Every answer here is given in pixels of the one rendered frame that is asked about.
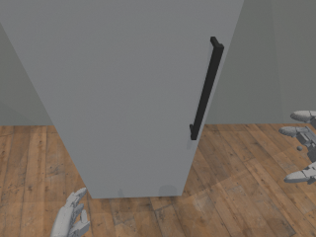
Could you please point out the handle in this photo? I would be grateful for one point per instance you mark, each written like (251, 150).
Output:
(207, 86)

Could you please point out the right robot hand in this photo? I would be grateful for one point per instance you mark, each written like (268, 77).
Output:
(307, 138)

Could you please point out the left robot hand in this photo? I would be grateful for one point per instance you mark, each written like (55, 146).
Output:
(63, 224)

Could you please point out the fridge door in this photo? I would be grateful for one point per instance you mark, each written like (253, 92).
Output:
(121, 81)

